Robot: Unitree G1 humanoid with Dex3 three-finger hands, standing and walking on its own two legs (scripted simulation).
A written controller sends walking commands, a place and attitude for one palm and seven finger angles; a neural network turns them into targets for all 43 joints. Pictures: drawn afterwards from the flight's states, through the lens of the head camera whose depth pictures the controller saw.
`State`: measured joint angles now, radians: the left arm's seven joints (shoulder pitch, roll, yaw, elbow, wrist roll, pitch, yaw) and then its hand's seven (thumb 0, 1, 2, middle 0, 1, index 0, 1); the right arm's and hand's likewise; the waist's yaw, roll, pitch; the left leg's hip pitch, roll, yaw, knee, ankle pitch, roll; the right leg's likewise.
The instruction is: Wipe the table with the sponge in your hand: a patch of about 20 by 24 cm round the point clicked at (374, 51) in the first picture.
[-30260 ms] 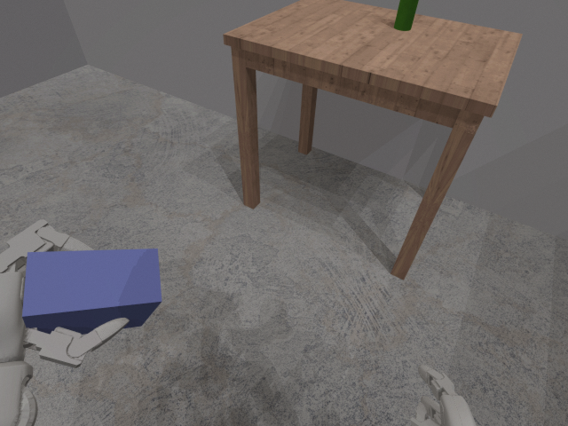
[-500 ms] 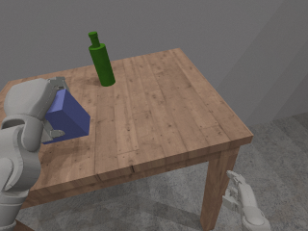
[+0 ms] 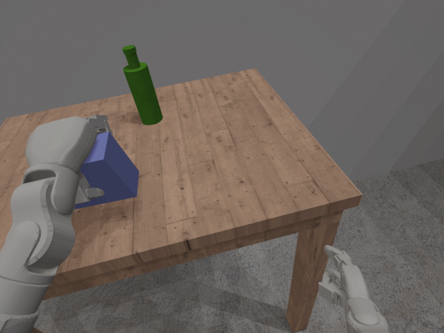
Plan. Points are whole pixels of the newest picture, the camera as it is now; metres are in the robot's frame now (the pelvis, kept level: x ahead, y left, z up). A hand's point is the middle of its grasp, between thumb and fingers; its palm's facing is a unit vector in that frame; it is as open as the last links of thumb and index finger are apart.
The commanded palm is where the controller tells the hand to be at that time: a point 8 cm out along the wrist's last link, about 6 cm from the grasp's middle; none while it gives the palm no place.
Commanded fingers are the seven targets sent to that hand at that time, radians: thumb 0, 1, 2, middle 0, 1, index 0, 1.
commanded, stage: move the sponge above the wiping area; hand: left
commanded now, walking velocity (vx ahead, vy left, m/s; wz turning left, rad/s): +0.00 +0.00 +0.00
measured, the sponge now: (96, 178) +0.28 +0.27 +0.18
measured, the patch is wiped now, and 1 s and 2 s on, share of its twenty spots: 0.00 0.00 0.00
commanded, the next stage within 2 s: lower the sponge onto the table in 1.72 s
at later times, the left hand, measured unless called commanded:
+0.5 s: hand (90, 167) +0.28 +0.27 +0.21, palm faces +0.19 -0.03 -0.98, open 9.7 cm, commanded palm +0.23 +0.26 +0.26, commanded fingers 0.00 0.10 1.30 -1.20 -1.60 -1.20 -1.60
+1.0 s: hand (92, 174) +0.27 +0.26 +0.20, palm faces +0.17 -0.03 -0.98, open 9.7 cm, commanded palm +0.22 +0.26 +0.26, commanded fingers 0.00 0.10 1.30 -1.20 -1.60 -1.20 -1.60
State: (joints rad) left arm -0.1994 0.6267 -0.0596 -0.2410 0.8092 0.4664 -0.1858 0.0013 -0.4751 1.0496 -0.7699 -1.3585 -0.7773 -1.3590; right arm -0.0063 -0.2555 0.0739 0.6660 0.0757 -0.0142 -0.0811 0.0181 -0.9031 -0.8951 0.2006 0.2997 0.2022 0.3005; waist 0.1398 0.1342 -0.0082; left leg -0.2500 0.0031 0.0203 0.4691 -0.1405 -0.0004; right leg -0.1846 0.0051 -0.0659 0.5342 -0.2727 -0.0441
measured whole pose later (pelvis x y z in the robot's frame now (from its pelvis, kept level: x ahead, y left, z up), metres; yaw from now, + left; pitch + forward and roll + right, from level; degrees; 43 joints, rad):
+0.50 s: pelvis +0.01 -0.01 +0.00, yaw +0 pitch -4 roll +1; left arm -0.14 0.62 -0.04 -0.23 0.82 0.47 -0.18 0.00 -0.47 1.05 -0.77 -1.36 -0.78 -1.36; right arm -0.01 -0.26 0.06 0.66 0.07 0.00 -0.07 0.02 -0.90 -0.90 0.20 0.30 0.20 0.30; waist 0.14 0.14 -0.02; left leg -0.24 0.01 0.02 0.47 -0.16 -0.01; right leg -0.17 0.02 -0.07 0.53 -0.29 -0.06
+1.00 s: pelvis +0.01 -0.01 +0.00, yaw +0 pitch -5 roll +1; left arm -0.12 0.60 -0.05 -0.21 0.84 0.47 -0.17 0.00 -0.47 1.05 -0.77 -1.36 -0.78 -1.36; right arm -0.01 -0.26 0.06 0.67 0.07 -0.01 -0.07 0.02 -0.90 -0.90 0.20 0.30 0.20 0.30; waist 0.13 0.14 -0.02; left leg -0.24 0.02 0.01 0.47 -0.15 -0.02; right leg -0.17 0.02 -0.07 0.53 -0.28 -0.06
